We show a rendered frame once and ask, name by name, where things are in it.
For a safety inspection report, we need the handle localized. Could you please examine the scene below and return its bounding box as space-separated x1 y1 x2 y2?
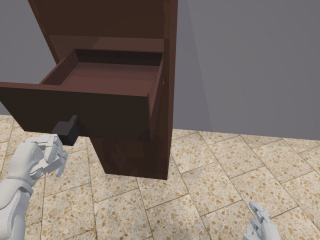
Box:
50 115 80 146

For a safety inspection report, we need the left robot hand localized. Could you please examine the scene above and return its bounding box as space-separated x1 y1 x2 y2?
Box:
7 134 69 187

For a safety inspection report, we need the right robot hand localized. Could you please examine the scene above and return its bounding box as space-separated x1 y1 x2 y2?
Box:
243 200 282 240

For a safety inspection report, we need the robot left forearm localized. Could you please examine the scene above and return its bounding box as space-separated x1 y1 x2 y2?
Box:
0 178 34 240

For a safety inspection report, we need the drawer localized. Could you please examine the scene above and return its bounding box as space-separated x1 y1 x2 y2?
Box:
0 48 164 143

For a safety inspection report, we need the cabinet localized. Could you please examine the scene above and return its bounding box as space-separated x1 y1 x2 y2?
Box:
28 0 178 180

